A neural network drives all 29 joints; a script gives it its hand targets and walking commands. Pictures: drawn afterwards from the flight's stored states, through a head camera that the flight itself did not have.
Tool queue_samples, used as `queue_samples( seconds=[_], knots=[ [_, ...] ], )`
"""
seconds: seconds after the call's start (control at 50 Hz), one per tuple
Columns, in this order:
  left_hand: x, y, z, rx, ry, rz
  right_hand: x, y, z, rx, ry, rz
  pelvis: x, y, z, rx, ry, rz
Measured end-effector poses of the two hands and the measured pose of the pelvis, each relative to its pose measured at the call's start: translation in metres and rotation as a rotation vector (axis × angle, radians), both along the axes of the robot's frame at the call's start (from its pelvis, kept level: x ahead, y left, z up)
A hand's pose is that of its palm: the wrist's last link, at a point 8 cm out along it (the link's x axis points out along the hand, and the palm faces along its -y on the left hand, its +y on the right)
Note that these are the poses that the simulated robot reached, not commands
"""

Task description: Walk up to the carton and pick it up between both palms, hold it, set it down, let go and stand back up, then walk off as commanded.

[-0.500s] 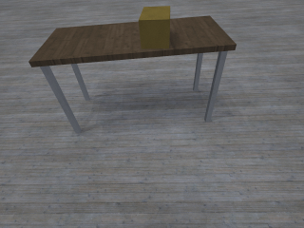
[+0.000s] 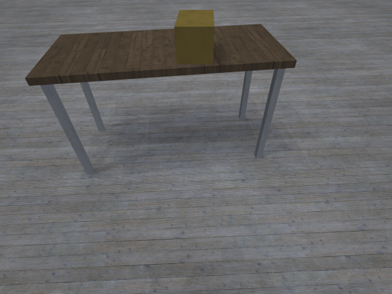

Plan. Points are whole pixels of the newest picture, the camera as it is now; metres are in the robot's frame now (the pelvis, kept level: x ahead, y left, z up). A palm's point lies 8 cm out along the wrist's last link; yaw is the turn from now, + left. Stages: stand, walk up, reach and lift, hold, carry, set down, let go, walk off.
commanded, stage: stand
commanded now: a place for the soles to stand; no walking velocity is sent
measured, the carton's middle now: (195, 36) +1.25 -0.04 +0.06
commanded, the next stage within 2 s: none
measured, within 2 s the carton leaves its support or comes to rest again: neither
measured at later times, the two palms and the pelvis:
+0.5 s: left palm out of the picture +0.08 +0.29 -0.09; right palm out of the picture +0.07 -0.31 -0.09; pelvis +0.00 -0.01 +0.01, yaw +0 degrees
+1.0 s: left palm out of the picture +0.06 +0.30 -0.09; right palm out of the picture +0.08 -0.30 -0.08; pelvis +0.00 +0.00 +0.02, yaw +0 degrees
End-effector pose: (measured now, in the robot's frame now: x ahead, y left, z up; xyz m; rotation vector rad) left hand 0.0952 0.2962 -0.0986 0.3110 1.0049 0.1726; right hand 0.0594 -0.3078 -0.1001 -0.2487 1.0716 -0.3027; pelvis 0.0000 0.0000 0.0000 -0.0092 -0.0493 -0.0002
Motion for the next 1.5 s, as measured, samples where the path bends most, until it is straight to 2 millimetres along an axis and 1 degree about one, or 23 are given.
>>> queue_samples(
  seconds=[0.16,0.4,0.54,0.72,1.14,1.5],
  knots=[
    [-0.006,0.002,0.003,0.001,0.002,0.014,0.003,0.000,0.006,0.000,-0.029,0.002,-0.002,0.000,0.004,0.000,0.011,0.001],
    [-0.008,-0.001,0.007,0.002,0.025,0.025,0.007,-0.002,0.010,0.003,-0.018,0.014,0.001,-0.004,0.010,0.002,0.035,0.004],
    [-0.019,-0.004,0.006,-0.003,0.077,0.045,0.014,-0.001,0.013,0.009,-0.006,0.035,0.003,-0.006,0.015,0.005,0.054,0.003],
    [-0.027,-0.003,0.007,-0.003,0.106,0.060,0.020,0.002,0.017,0.013,-0.011,0.056,0.002,-0.006,0.019,0.005,0.062,0.003],
    [-0.038,0.000,0.008,-0.010,0.133,0.069,0.015,0.006,0.021,0.012,-0.001,0.063,-0.001,-0.003,0.023,0.003,0.070,0.003],
    [-0.037,-0.001,0.009,-0.008,0.144,0.071,0.015,0.004,0.020,0.015,0.011,0.062,0.001,-0.005,0.024,0.005,0.076,0.003]
  ],
)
